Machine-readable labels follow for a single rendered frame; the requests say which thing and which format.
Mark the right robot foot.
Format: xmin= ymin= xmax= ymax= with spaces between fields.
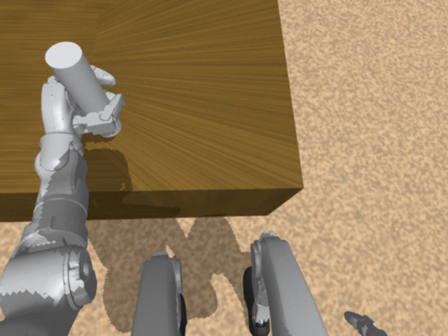
xmin=243 ymin=267 xmax=270 ymax=336

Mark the can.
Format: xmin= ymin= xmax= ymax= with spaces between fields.
xmin=45 ymin=41 xmax=122 ymax=137

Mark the right robot hand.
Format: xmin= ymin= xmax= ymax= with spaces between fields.
xmin=344 ymin=311 xmax=388 ymax=336

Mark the left robot arm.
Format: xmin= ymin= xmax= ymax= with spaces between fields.
xmin=0 ymin=132 xmax=97 ymax=336

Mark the left robot hand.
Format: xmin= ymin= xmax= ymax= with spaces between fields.
xmin=41 ymin=65 xmax=125 ymax=140

